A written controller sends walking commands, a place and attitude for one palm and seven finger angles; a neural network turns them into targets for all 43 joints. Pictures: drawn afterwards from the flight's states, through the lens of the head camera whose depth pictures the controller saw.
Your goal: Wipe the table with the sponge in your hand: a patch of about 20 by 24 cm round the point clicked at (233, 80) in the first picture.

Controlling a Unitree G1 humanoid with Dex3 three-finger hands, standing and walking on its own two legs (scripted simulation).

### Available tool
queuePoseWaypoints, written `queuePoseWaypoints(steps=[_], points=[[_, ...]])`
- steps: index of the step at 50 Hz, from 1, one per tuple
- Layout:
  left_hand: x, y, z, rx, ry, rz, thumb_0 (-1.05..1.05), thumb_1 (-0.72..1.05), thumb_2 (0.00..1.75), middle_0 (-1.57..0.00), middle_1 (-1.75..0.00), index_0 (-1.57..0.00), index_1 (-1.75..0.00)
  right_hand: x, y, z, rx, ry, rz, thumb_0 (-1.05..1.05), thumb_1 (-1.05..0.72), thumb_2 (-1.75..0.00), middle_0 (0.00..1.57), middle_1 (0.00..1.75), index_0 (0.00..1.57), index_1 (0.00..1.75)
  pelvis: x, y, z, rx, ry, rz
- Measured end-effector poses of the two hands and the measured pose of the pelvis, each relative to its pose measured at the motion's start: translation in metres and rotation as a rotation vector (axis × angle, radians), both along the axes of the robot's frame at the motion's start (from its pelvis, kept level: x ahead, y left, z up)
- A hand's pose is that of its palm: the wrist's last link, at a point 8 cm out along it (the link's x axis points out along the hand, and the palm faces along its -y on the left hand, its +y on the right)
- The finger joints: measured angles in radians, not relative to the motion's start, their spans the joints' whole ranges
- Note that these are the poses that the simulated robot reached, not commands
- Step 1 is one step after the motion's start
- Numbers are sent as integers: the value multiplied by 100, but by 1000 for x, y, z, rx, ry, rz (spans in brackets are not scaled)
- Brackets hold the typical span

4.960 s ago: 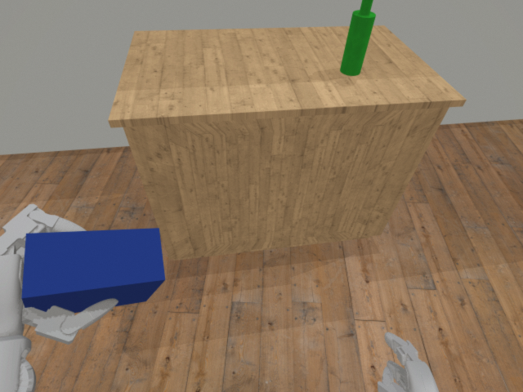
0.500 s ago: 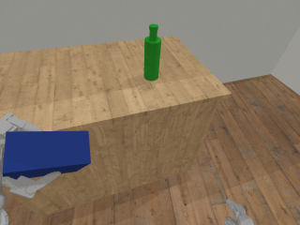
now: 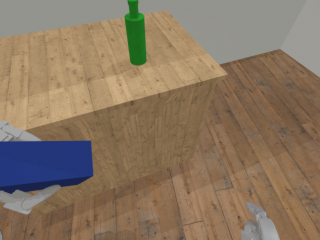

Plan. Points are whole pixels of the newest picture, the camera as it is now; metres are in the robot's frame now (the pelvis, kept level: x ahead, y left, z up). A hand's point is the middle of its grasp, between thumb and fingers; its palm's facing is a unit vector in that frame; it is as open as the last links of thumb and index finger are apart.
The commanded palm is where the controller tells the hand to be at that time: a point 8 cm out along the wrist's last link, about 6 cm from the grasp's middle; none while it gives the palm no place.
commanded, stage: come to a stop and stand still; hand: left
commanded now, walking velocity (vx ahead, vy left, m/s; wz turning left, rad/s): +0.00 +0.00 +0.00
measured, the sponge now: (60, 166) +0.23 +0.20 +0.14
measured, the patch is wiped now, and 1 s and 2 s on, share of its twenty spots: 0.00 0.00 0.00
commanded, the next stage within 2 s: look again from close up in 0.06 s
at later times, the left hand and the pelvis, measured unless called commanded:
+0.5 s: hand (23, 197) +0.17 +0.24 +0.14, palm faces +0.25 -0.89 -0.38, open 10.6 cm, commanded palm +0.12 +0.29 +0.18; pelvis -0.05 +0.02 +0.01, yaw -3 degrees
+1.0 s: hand out of the picture +0.20 +0.31 +0.15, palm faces +0.36 -0.84 -0.42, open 10.6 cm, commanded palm +0.14 +0.34 +0.18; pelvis -0.03 +0.07 -0.01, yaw -3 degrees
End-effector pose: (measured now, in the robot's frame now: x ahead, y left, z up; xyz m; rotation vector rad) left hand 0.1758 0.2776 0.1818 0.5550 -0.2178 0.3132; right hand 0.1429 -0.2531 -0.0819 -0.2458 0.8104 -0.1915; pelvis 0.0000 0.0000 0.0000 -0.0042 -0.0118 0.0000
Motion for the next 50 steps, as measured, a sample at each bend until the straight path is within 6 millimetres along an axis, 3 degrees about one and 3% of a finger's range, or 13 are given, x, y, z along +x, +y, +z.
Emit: queuePoseWaypoints(steps=[4,8,11,14,22,25,29,32,36,40,44,50], points=[[-8,5,-7,-68,-24,40,-1,-53,100,-67,-136,-69,-135,2,2,10,-10,-24,13,1,-90,-90,20,30,20,30,-4,-2,3,16,-14,-15],[-14,-4,-8,-88,-43,32,-1,-53,100,-67,-136,-69,-135,8,11,16,12,-87,50,1,-90,-90,20,30,20,30,-10,-5,2,16,-20,-11],[-6,10,16,54,-131,12,-1,-53,100,-67,-136,-69,-135,7,20,13,28,-107,122,1,-90,-90,20,30,20,30,-23,-11,0,7,-19,-9],[-3,27,24,12,-191,54,-1,-53,100,-67,-136,-69,-135,0,29,13,72,-135,135,1,-90,-90,20,30,20,30,-35,-8,0,-4,-25,-32],[-32,-4,-19,-137,-7,-95,-1,-53,100,-67,-136,-69,-135,-41,40,18,78,-134,77,1,-90,-90,20,30,20,30,-44,13,6,1,-28,-49],[-38,5,-27,-127,29,-104,-1,-53,100,-67,-136,-69,-135,-54,43,20,41,-97,80,1,-90,-90,20,30,20,30,-48,17,7,-8,-30,-44],[-39,30,-16,-78,-33,-54,-1,-53,100,-67,-136,-69,-135,-61,49,21,14,-75,101,1,-90,-90,20,30,20,30,-55,23,6,-5,-45,-40],[-40,43,-2,-55,-97,-17,-1,-53,100,-67,-136,-69,-135,-59,54,22,17,-88,116,1,-90,-90,20,30,20,30,-56,28,5,-3,-50,-33],[-45,44,7,-60,-138,-27,-1,-53,100,-67,-136,-69,-135,-47,62,25,21,-118,135,1,-90,-90,20,30,20,30,-53,36,5,-11,-35,-16],[-45,47,4,-77,-173,-72,-1,-53,100,-67,-136,-69,-135,-35,69,26,-3,-111,146,1,-90,-90,20,30,20,30,-51,47,-1,11,-22,-19],[-35,62,-7,-72,-203,-87,-1,-53,100,-67,-136,-69,-135,-25,79,18,-23,-159,122,1,-90,-90,20,30,20,30,-46,64,-18,5,-22,-34],[-11,78,-13,-34,-108,-47,-1,-53,100,-67,-136,-69,-135,-33,106,3,84,-127,72,1,-90,-90,20,30,20,30,-33,71,-12,34,-30,-44]])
